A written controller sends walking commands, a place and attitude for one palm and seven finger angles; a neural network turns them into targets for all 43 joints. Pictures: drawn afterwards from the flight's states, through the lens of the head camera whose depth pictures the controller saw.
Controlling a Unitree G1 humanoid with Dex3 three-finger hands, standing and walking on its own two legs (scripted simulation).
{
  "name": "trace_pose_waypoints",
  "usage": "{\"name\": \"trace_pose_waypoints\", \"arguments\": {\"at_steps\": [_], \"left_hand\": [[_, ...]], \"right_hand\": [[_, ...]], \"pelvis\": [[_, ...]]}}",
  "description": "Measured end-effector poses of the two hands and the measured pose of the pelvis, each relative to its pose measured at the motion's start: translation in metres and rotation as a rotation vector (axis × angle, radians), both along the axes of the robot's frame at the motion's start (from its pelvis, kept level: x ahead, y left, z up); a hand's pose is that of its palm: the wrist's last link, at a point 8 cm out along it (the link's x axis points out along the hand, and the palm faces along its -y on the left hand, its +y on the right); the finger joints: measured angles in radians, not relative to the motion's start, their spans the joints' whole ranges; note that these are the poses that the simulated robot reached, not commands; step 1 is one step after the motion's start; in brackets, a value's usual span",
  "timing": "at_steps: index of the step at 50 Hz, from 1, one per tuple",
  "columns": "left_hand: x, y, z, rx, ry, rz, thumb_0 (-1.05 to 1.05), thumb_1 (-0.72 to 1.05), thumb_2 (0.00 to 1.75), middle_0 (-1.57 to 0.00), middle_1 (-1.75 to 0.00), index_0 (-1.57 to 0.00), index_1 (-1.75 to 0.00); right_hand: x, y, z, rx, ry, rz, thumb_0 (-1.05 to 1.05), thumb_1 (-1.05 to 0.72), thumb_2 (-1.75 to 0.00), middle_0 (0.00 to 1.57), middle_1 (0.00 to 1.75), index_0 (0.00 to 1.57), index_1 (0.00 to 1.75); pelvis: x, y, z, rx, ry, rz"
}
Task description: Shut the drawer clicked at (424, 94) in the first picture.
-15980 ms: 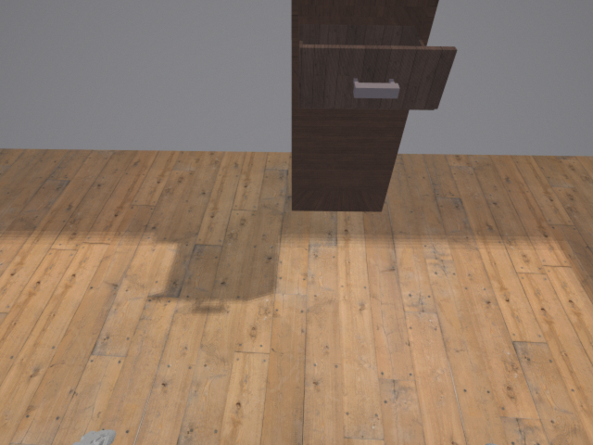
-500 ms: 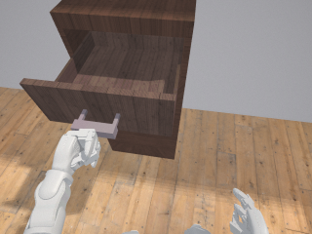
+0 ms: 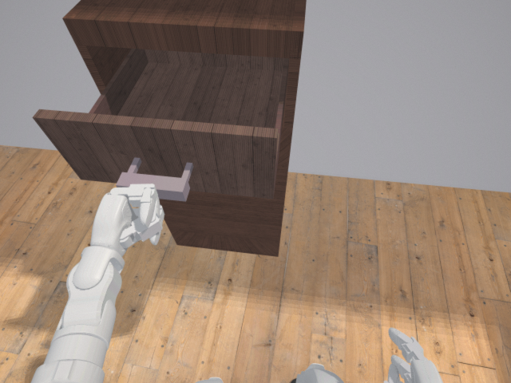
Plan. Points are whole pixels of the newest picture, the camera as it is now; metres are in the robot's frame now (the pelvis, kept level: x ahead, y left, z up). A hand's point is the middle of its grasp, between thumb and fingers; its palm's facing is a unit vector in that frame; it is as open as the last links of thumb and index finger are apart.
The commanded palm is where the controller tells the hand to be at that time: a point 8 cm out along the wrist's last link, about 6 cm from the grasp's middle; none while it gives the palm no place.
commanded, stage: push the drawer shut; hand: left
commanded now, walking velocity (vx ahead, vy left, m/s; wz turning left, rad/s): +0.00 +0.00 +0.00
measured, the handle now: (158, 176) +0.42 +0.18 +0.06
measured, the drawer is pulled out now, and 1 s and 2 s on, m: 0.20 0.07 0.00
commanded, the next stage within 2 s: pull the fist back off the drawer in 1.78 s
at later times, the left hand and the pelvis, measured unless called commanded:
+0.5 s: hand (168, 188) +0.40 +0.16 +0.06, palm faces -0.09 -0.99 -0.06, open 3.1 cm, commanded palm +0.40 +0.21 +0.07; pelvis +0.00 +0.00 +0.00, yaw +0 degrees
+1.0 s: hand (180, 158) +0.47 +0.15 +0.06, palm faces -0.09 -1.00 -0.05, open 3.1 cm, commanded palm +0.46 +0.20 +0.07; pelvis -0.01 +0.00 -0.01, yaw -1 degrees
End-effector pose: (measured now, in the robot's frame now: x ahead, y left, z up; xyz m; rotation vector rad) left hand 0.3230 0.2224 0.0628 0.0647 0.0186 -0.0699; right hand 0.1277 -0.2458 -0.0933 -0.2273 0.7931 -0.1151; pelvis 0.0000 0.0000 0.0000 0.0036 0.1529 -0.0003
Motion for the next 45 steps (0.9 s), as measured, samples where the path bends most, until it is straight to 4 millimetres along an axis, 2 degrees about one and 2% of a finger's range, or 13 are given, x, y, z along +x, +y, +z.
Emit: {"name": "trace_pose_waypoints", "arguments": {"at_steps": [17, 32, 45], "left_hand": [[0.038, -0.002, 0.001, -0.005, 0.004, -0.009, 0.00, 0.81, 0.95, -1.40, -1.60, -1.40, -1.60], [0.082, -0.009, 0.001, -0.010, 0.014, -0.014, 0.01, 0.83, 0.97, -1.40, -1.60, -1.40, -1.60], [0.112, -0.014, 0.001, -0.016, 0.013, -0.016, 0.01, 0.85, 0.98, -1.40, -1.60, -1.40, -1.60]], "right_hand": [[-0.023, -0.006, -0.008, -0.003, 0.098, -0.035, 0.01, -0.90, -0.90, 0.20, 0.30, 0.20, 0.30], [-0.059, -0.010, -0.018, -0.013, 0.223, -0.078, 0.01, -0.90, -0.90, 0.20, 0.30, 0.20, 0.30], [-0.090, -0.012, -0.023, -0.016, 0.322, -0.118, 0.01, -0.90, -0.90, 0.20, 0.30, 0.20, 0.30]], "pelvis": [[-0.002, -0.001, 0.000, 0.001, 0.016, -0.005], [-0.004, 0.000, -0.003, 0.002, 0.053, -0.012], [-0.005, 0.002, -0.007, -0.001, 0.089, -0.020]]}}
